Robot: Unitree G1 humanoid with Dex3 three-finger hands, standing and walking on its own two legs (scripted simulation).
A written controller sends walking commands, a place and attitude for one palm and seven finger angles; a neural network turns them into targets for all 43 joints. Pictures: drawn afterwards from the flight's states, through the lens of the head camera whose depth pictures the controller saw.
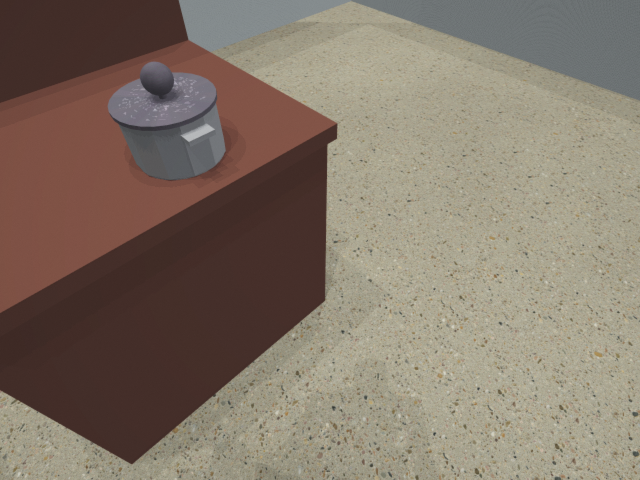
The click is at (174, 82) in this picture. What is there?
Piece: lid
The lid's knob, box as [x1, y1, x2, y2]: [140, 62, 173, 95]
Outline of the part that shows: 145,64 140,72 140,79 143,86 149,92 157,95 168,92 173,84 173,77 170,70 165,65 159,62 149,62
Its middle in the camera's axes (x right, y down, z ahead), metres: -0.28 -0.27 +0.66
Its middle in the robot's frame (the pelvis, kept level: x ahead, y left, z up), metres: +0.69 +0.32 +0.15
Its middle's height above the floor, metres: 0.92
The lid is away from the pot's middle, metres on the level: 0.00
